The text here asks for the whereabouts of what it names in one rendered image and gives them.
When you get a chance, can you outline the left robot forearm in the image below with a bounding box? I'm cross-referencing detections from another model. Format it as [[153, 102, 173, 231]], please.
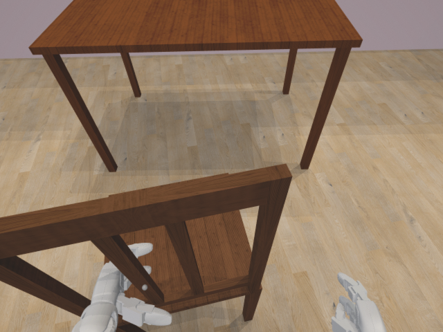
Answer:
[[72, 302, 118, 332]]

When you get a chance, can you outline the chair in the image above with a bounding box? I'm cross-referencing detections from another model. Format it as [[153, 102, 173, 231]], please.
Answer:
[[0, 164, 292, 332]]

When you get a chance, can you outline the robot right hand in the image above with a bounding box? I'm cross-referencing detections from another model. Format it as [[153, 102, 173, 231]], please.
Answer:
[[332, 273, 387, 332]]

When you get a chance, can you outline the table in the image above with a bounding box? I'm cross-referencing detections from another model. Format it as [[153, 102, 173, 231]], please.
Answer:
[[29, 0, 363, 172]]

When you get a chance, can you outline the robot left hand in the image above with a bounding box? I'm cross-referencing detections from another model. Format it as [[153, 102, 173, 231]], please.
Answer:
[[91, 243, 172, 326]]

